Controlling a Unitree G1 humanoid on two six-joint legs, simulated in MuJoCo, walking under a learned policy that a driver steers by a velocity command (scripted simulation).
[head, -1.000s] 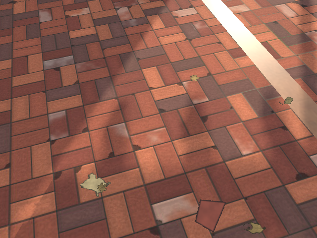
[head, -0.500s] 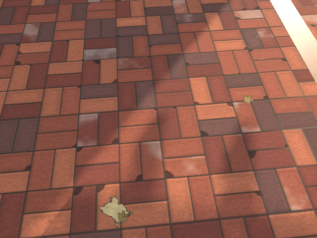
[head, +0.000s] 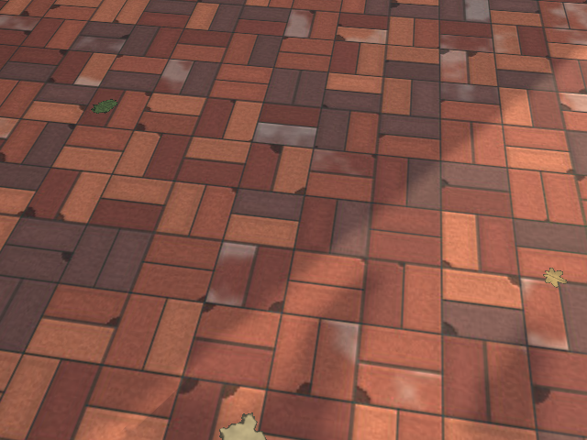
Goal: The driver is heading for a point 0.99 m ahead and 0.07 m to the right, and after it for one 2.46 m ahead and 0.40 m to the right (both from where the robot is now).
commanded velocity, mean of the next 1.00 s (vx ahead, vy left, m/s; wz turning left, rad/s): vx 0.32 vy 0.00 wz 0.19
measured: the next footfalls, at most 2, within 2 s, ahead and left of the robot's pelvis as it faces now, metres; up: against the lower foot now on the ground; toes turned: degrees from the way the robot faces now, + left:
right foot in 0.02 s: +0.07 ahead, -0.11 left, +0.00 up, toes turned +5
left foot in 0.48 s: +0.07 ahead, +0.10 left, +0.00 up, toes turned +8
